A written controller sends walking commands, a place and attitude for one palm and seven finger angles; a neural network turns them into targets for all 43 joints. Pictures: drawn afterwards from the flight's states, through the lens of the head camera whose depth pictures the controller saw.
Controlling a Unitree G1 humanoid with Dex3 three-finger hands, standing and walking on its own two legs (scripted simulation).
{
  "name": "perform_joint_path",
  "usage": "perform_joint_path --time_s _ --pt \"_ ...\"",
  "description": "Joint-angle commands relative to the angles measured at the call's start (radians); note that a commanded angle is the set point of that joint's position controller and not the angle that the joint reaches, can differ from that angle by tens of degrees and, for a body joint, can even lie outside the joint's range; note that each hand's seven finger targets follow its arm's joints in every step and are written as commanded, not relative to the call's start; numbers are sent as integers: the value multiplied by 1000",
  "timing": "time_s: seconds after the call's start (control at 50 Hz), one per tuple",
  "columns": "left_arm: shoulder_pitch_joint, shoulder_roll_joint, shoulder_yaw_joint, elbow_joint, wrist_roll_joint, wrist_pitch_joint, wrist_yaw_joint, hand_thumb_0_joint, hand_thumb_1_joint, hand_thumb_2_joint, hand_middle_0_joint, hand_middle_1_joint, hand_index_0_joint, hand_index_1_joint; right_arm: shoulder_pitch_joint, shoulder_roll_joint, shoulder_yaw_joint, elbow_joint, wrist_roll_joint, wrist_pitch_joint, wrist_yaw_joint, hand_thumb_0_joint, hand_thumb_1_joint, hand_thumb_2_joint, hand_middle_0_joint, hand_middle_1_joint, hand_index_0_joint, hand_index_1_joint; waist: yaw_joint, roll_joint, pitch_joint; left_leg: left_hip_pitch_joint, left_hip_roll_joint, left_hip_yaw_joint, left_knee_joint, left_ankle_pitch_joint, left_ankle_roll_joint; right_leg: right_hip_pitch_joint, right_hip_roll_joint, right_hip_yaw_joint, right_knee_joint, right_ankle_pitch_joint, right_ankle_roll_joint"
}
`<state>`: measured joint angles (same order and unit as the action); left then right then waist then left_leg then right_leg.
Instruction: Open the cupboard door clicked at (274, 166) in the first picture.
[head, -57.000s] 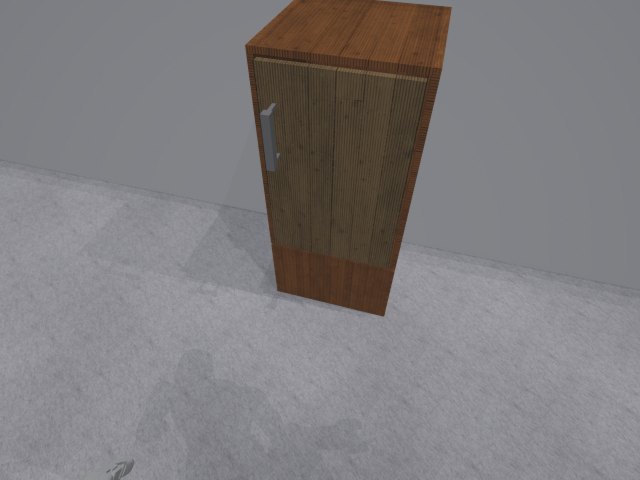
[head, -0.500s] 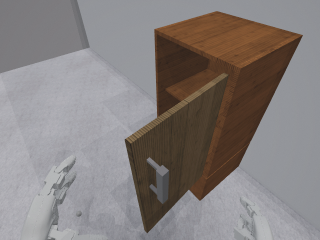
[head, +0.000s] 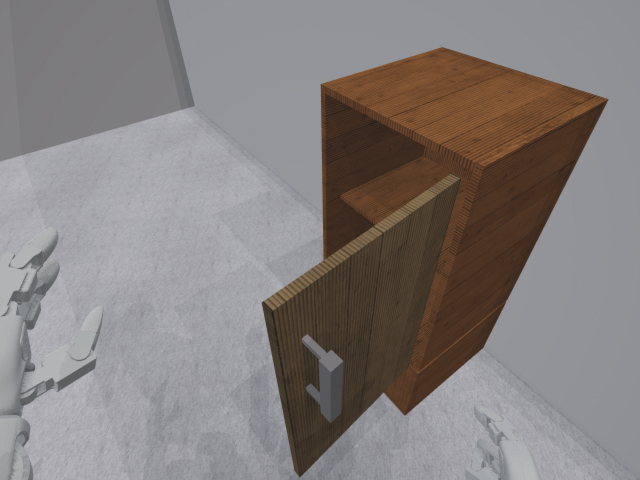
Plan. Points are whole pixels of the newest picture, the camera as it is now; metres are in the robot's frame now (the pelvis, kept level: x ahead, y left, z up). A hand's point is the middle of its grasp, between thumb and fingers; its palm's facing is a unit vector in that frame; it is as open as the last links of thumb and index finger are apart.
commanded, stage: draw the hand back to the body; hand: left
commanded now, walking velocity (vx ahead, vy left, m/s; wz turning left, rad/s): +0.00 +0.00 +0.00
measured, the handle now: (320, 378) +0.28 +0.04 -0.04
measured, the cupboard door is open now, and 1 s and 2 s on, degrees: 96 96 96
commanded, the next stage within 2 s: step back with the hand held close in 0.40 s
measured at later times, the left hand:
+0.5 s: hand (105, 335) +0.19 +0.23 +0.17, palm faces +0.45 -0.80 -0.40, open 7.4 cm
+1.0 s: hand (75, 359) +0.17 +0.24 +0.17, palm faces +0.36 -0.79 -0.50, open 7.4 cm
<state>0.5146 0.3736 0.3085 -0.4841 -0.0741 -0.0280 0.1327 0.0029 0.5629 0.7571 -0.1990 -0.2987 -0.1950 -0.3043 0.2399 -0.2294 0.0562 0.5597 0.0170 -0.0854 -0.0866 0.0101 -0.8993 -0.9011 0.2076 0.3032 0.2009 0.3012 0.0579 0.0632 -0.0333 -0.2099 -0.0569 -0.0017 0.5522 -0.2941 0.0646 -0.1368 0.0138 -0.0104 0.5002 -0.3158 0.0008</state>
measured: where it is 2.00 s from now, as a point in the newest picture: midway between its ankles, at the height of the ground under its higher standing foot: outside the picture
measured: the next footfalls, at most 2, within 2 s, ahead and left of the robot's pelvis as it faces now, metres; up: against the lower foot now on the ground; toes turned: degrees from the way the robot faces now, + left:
left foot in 1.58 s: -0.06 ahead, +0.11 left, +0.00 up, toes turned +5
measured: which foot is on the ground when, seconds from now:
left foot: down 0.00-1.00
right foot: down 0.00-1.00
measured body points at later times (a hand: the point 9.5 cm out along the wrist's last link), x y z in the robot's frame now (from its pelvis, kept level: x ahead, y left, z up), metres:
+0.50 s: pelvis +0.00 -0.03 +0.01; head -0.02 -0.06 +0.46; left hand +0.16 +0.27 +0.20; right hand +0.19 -0.25 -0.08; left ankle +0.00 +0.07 -0.73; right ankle -0.03 -0.12 -0.73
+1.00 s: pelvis -0.04 -0.01 +0.00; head -0.03 -0.02 +0.45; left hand +0.14 +0.28 +0.20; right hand +0.14 -0.27 -0.07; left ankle +0.00 +0.07 -0.73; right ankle -0.03 -0.12 -0.73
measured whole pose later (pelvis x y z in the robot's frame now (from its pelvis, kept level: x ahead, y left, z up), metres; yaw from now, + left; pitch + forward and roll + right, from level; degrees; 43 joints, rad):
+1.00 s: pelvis -0.04 -0.01 +0.00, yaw -1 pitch +0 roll -1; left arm 0.58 0.46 0.41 -0.51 -0.07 -0.13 0.14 0.01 0.89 0.90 -0.22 -0.30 -0.21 -0.31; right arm 0.17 -0.23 -0.02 0.55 0.02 0.05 -0.09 0.01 -0.90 -0.90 0.21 0.30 0.20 0.30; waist -0.01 0.02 0.01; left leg -0.30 -0.03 0.01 0.49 -0.20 0.05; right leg -0.24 0.03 -0.01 0.47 -0.22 -0.01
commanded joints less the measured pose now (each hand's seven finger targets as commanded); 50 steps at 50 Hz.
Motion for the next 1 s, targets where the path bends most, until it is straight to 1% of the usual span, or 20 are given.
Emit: perform_joint_path --time_s 0.0,0.08,0.12,0.2,0.28,0.36,0.42,0.44,0.46,0.48,0.5,0.52,0.54,0.56,0.62,0.68,0.76,0.86,0.9,0.98 --pt "-140 197 179 -180 -9 -87 17 0 900 900 -200 -300 -200 -300 -153 -107 -47 -138 3 -61 -9 0 -900 -900 200 300 200 300 6 30 -9 49 89 -82 -157 203 -65 -19 -6 -15 -96 162 -39" --pt "-50 95 101 -63 -21 -76 -8 0 900 900 -200 -300 -200 -300 -158 -115 -61 -130 4 -40 2 0 -900 -900 200 300 200 300 4 -38 33 52 85 -60 -165 202 -48 -13 -7 -14 -126 172 -32" --pt "-77 117 106 -88 -20 -80 -11 0 900 900 -200 -300 -200 -300 -162 -119 -66 -130 3 -30 4 0 -900 -900 200 300 200 300 2 -57 22 63 82 -50 -166 194 -39 -10 -9 -6 -137 174 -27" --pt "-125 190 155 -192 -14 -99 -2 0 900 900 -200 -300 -200 -300 -175 -112 -65 -134 -3 -39 -6 0 -900 -900 200 300 200 300 12 -15 -63 95 70 -37 -154 239 -32 41 -16 5 -137 236 -29" --pt "-121 220 176 -232 -11 -101 7 0 900 900 -200 -300 -200 -300 -178 -105 -59 -123 0 -54 -14 0 -900 -900 200 300 200 300 13 38 -69 111 63 -29 -140 275 -36 47 -17 9 -149 276 -31" --pt "-106 169 144 -170 -14 -96 0 0 900 900 -200 -300 -200 -300 -177 -98 -59 -108 0 -53 -11 0 -900 -900 200 300 200 300 2 42 8 115 63 -24 -148 270 -36 5 -14 5 -161 266 -28" --pt "-81 142 129 -94 -23 -87 -8 0 900 900 -200 -300 -200 -300 -180 -101 -66 -104 0 -39 -10 0 -900 -900 200 300 200 300 1 -54 35 106 67 -21 -154 239 -29 -3 -13 9 -175 242 -20" --pt "-83 144 131 -87 -23 -88 -11 0 900 900 -200 -300 -200 -300 -183 -103 -69 -106 1 -35 -10 0 -900 -900 200 300 200 300 2 -70 37 108 67 -20 -153 240 -27 -6 -12 11 -178 241 -18" --pt "-91 147 129 -100 -23 -92 -13 0 900 900 -200 -300 -200 -300 -184 -104 -71 -108 1 -33 -9 0 -900 -900 200 300 200 300 2 -52 18 117 65 -18 -154 236 -24 0 -16 16 -178 240 -17" --pt "-92 153 134 -99 -22 -93 -13 0 900 900 -200 -300 -200 -300 -185 -104 -71 -105 0 -31 -9 0 -900 -900 200 300 200 300 7 -47 12 114 63 -16 -150 248 -26 14 -17 15 -178 251 -19" --pt "-164 172 138 -113 -21 -96 -11 0 900 900 -200 -300 -200 -300 -188 -107 -69 -104 -1 -31 -10 0 -900 -900 200 300 200 300 -1 -49 0 121 61 -17 -153 241 -24 10 -20 19 -179 251 -17" --pt "-250 298 269 -163 -3 -141 0 0 900 900 -200 -300 -200 -300 -167 -124 -80 -125 3 -14 -5 0 -900 -900 200 300 200 300 -34 -67 52 68 77 -52 -96 201 -4 -77 -76 121 -234 301 -4" --pt "-144 232 228 -68 -4 -148 -7 0 900 900 -200 -300 -200 -300 -169 -113 -81 -99 -6 0 -5 0 -900 -900 200 300 200 300 -40 -122 30 77 74 -55 -67 210 -5 -75 -103 123 -232 355 -5" --pt "-113 212 200 -63 1 -147 -11 0 900 900 -200 -300 -200 -300 -178 -112 -83 -104 -7 14 -1 0 -900 -900 200 300 200 300 -40 -146 17 80 71 -45 -58 224 -8 -71 -112 119 -223 413 6" --pt "-53 190 178 -101 5 -156 -11 0 900 900 -200 -300 -200 -300 -177 -116 -90 -120 -6 41 2 0 -900 -900 200 300 200 300 -47 -67 -49 83 79 -32 -65 309 -13 -34 -115 86 -163 519 18" --pt "-12 208 190 -183 4 -158 0 0 900 900 -200 -300 -200 -300 -181 -122 -96 -139 -3 61 -1 0 -900 -900 200 300 200 300 -46 4 -119 95 101 -40 -82 437 -14 2 -97 56 -113 541 21" --pt "26 252 235 -237 0 -158 15 0 900 900 -200 -300 -200 -300 -176 -115 -102 -163 1 81 -7 0 -900 -900 200 300 200 300 -46 -34 -157 65 119 -57 -86 505 -19 26 -77 53 -68 559 8" --pt "64 250 250 -207 -8 -157 25 0 900 900 -200 -300 -200 -300 -174 -116 -109 -169 6 93 -12 0 -900 -900 200 300 200 300 -50 -38 -130 -19 135 -82 -109 408 -20 13 -71 64 -57 451 2" --pt "76 243 245 -196 -7 -161 27 0 900 900 -200 -300 -200 -300 -174 -119 -110 -168 5 91 -13 0 -900 -900 200 300 200 300 -50 -12 -118 -55 144 -96 -132 360 -16 11 -63 65 -52 390 0" --pt "61 233 232 -193 2 -170 31 0 900 900 -200 -300 -200 -300 -172 -133 -111 -167 3 77 -14 0 -900 -900 200 300 200 300 -52 7 -62 -189 161 -135 -194 114 0 18 -48 73 -49 215 -1"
